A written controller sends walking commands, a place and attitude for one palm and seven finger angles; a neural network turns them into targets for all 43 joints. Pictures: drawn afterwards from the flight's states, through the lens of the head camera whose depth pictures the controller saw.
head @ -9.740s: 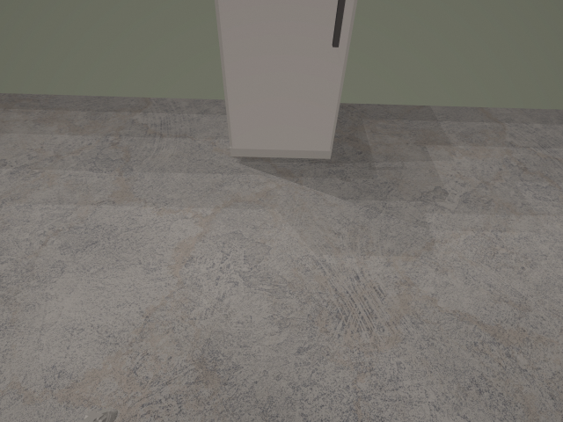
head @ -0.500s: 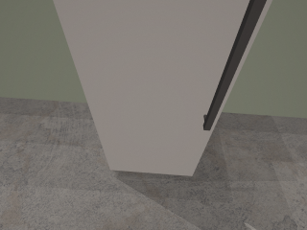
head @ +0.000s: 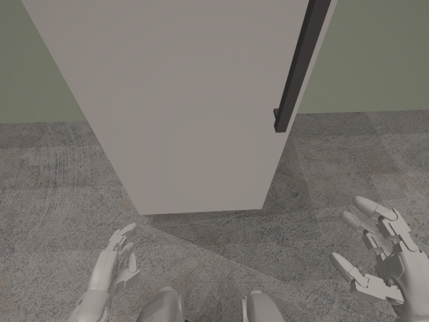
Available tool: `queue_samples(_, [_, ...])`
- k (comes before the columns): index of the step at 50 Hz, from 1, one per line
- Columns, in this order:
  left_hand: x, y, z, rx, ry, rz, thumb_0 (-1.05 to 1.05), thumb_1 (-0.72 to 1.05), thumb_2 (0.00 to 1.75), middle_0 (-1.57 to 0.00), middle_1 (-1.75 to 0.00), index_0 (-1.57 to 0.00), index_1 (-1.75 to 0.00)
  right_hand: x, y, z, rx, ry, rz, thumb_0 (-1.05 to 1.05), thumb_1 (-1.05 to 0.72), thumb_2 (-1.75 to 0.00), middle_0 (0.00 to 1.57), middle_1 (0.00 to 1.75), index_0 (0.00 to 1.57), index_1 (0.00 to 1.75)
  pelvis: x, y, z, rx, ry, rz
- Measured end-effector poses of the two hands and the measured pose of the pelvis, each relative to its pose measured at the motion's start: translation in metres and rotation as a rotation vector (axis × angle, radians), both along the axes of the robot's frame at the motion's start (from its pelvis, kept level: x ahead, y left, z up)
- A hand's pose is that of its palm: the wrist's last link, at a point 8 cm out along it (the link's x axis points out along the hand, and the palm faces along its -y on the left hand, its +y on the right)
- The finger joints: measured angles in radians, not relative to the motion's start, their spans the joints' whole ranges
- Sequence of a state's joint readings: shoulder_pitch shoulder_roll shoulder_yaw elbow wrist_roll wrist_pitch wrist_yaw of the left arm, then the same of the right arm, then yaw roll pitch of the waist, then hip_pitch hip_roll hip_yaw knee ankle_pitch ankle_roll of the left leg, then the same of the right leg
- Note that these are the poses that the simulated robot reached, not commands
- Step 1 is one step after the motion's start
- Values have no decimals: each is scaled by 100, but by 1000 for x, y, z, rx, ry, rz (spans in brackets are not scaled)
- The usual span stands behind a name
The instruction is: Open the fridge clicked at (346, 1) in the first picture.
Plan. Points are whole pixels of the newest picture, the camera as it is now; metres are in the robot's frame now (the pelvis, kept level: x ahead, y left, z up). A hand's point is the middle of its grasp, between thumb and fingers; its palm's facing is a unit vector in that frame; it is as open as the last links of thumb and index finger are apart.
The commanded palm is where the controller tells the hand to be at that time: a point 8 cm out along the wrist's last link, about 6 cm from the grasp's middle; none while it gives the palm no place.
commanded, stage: raise the hand to about handle height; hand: right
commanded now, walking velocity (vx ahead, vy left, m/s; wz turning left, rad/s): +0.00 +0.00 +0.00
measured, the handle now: (303, 33) +0.56 -0.16 +0.23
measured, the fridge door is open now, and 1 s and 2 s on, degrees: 0 0 0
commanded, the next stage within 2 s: move the hooked fingers beside the handle in 1.46 s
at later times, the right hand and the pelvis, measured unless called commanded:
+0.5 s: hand (388, 217) +0.26 -0.25 +0.12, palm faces +0.02 +1.00 -0.08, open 12.9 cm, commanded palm +0.23 -0.30 +0.14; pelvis +0.02 -0.02 +0.05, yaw +1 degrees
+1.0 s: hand (427, 162) +0.31 -0.29 +0.18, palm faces +0.04 +1.00 -0.05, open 14.0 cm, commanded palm +0.28 -0.34 +0.18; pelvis +0.03 -0.02 +0.07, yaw +1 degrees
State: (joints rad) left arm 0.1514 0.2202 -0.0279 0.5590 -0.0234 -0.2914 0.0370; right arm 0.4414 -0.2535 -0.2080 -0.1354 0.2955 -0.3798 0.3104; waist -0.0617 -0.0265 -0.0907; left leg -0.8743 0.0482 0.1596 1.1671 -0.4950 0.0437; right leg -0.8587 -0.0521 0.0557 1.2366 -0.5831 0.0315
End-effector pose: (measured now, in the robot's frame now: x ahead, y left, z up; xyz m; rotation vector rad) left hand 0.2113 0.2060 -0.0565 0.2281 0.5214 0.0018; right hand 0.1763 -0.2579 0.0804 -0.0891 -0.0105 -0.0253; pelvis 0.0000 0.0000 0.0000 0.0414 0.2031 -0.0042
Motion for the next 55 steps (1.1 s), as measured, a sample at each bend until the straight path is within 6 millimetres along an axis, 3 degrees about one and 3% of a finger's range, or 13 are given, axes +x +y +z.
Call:
queue_samples(6, [-44, -1, -7, -34, 114, 103, 2, 90, 90, -21, -30, -21, -31, 30, -4, 8, 19, 107, 60, 1, -21, -60, 25, 74, 25, 74, 1, -5, 15, -9, -12, 14])
queue_samples(10, [-66, 13, 3, 0, 141, 169, 2, 90, 90, -21, -30, -21, -31, 37, -15, 20, 17, 106, 19, 1, -12, -56, 26, 80, 25, 80, 6, -9, 26, -15, -22, 25])
queue_samples(14, [-75, 31, 15, 57, 146, 200, 2, 90, 90, -21, -30, -21, -30, 42, -24, 29, 10, 68, -2, 1, -2, -52, 27, 86, 26, 86, 10, -13, 31, -14, -31, 27])
queue_samples(22, [-57, 44, 42, 124, 91, 208, 2, 90, 90, -20, -30, -20, -30, 54, -37, 35, 16, 56, 6, 0, 16, -44, 28, 98, 27, 98, 18, -19, 41, -9, -60, 26])
queue_samples(30, [-23, 22, 60, 93, 25, 143, 2, 90, 90, -20, -30, -20, -30, 69, -54, 57, 12, 26, -10, 0, 35, -36, 29, 110, 29, 110, 27, -21, 53, -3, -93, 16])
queue_samples(36, [-9, 4, 63, 59, 24, 102, 2, 90, 90, -20, -30, -20, -30, 82, -67, 71, 25, 35, -16, -1, 45, -32, 30, 116, 29, 116, 31, -22, 61, -4, -115, 12])
queue_samples(43, [-9, 2, 64, 52, 55, 100, 2, 90, 90, -21, -30, -21, -30, 98, -79, 86, 35, 32, -17, -1, 49, -30, 30, 119, 30, 119, 34, -22, 69, -7, -133, 13])
queue_samples(50, [-20, 15, 66, 74, 90, 141, 2, 90, 90, -21, -30, -21, -30, 115, -87, 100, 43, 29, -14, -1, 50, -30, 30, 119, 30, 120, 35, -22, 75, -11, -147, 19])
queue_samples(55, [-29, 25, 69, 84, 99, 173, 2, 90, 90, -20, -30, -20, -30, 121, -86, 100, 54, 47, 0, -1, 50, -30, 30, 120, 30, 120, 34, -22, 77, -14, -149, 26])
